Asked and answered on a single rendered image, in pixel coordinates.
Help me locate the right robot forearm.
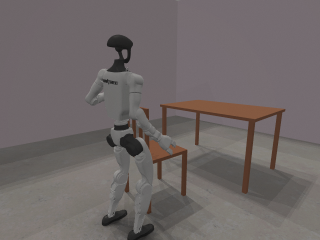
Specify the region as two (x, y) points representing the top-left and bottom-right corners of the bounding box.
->
(135, 109), (163, 142)

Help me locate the robot left upper arm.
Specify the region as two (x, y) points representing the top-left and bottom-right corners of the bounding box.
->
(85, 69), (108, 106)

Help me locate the robot right upper arm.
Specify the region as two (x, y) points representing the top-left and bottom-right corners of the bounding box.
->
(126, 72), (144, 120)

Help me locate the left robot forearm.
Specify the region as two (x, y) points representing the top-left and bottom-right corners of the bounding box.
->
(97, 92), (105, 103)

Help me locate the table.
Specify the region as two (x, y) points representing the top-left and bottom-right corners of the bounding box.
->
(160, 100), (286, 194)

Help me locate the robot right foot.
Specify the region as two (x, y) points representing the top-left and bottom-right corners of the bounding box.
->
(127, 224), (154, 240)

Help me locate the right robot thigh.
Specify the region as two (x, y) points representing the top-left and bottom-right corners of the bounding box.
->
(124, 135), (154, 194)

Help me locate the chair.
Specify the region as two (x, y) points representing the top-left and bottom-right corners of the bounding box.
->
(124, 107), (188, 214)

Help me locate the right robot hand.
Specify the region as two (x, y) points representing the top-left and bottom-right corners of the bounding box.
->
(158, 135), (176, 156)

